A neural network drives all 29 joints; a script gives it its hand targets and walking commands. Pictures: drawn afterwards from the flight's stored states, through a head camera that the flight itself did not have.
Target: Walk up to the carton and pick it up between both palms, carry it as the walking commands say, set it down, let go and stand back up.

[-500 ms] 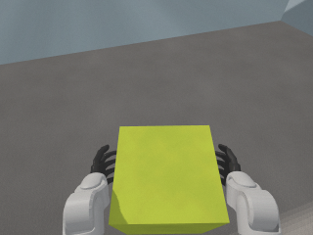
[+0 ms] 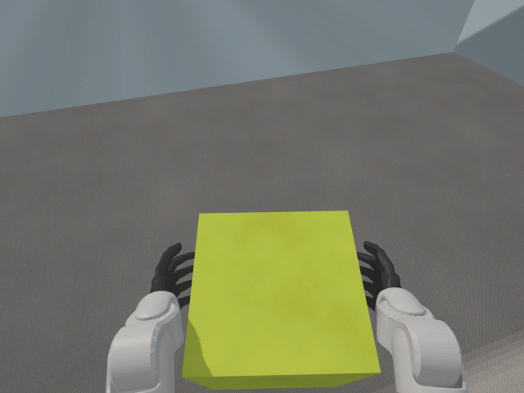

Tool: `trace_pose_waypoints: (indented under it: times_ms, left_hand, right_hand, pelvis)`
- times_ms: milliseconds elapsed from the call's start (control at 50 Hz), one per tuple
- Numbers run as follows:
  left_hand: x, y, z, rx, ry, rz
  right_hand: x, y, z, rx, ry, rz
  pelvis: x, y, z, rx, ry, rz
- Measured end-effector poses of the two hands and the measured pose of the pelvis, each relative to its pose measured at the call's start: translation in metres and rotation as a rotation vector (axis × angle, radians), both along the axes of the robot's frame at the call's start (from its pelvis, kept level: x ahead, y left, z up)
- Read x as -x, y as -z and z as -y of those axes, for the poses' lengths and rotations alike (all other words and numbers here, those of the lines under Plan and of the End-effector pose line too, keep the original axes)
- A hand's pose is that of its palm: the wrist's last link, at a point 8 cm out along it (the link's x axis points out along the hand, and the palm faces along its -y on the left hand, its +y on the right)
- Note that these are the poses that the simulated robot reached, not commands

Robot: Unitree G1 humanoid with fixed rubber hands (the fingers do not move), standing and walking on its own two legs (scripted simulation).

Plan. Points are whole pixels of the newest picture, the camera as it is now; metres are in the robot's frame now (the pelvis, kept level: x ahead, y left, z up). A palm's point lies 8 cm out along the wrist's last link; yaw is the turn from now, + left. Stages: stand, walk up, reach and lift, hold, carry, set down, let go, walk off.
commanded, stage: carry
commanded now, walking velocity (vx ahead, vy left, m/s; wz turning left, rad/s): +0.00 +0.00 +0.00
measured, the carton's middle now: (274, 308) +0.27 +0.01 +0.00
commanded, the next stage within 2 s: hold in 0.94 s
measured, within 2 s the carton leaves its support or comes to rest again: neither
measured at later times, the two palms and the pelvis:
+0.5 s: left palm (175, 310) +0.24 +0.15 +0.04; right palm (387, 311) +0.24 -0.15 +0.05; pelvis -0.03 +0.00 +0.00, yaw +0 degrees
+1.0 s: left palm (182, 316) +0.24 +0.14 +0.03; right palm (391, 317) +0.24 -0.16 +0.03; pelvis -0.03 -0.01 +0.00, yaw -2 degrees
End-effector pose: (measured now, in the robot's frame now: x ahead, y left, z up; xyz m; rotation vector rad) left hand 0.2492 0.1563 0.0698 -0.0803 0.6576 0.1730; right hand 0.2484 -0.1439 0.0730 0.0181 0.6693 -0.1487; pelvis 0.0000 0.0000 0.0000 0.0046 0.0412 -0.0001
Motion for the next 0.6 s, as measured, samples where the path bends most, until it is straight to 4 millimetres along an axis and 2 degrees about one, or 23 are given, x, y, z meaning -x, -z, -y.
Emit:
trace_pose_waypoints:
  times_ms: [180,340,460,520,600]
  left_hand:
    - [0.013,-0.002,0.005,0.007,0.010,-0.017]
    - [0.009,0.017,0.009,-0.025,0.031,-0.075]
    - [0.008,0.017,0.008,0.000,0.033,-0.031]
    - [0.005,0.029,0.008,-0.025,0.045,-0.059]
    - [0.007,0.030,0.007,-0.025,0.038,-0.042]
  right_hand:
    - [0.016,-0.003,0.005,0.002,0.014,-0.017]
    - [0.015,0.019,0.008,0.002,0.008,-0.075]
    - [0.015,0.016,0.007,0.021,0.003,-0.032]
    - [0.009,0.028,0.007,0.026,-0.003,-0.059]
    - [0.010,0.029,0.007,0.026,-0.007,-0.043]
  pelvis:
    - [0.011,-0.001,0.003,0.002,0.007,0.000]
    - [0.020,0.000,0.003,0.006,0.008,0.010]
    - [0.025,0.000,0.003,0.007,0.008,0.004]
    - [0.026,0.001,0.002,0.006,0.008,0.010]
    - [0.028,0.001,0.003,0.007,0.007,0.009]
